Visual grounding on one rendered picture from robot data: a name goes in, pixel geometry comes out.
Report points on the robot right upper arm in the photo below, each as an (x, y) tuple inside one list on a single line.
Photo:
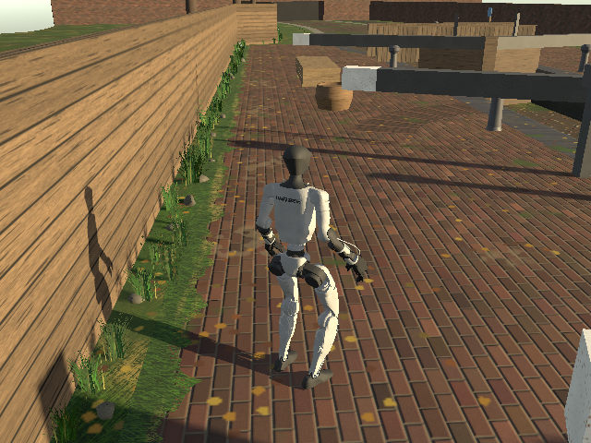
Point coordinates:
[(321, 200)]

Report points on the right robot hand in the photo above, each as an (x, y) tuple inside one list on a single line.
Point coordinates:
[(359, 268)]

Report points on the robot right forearm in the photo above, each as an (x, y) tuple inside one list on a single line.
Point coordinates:
[(341, 248)]

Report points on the robot left upper arm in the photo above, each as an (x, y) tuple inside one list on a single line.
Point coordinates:
[(266, 205)]

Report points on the left robot hand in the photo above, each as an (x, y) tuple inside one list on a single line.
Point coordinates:
[(275, 244)]

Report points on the robot left shin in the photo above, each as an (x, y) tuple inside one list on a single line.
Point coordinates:
[(287, 325)]

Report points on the left robot thigh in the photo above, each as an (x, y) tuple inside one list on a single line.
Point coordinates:
[(288, 285)]

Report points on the robot left forearm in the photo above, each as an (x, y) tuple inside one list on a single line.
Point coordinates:
[(267, 235)]

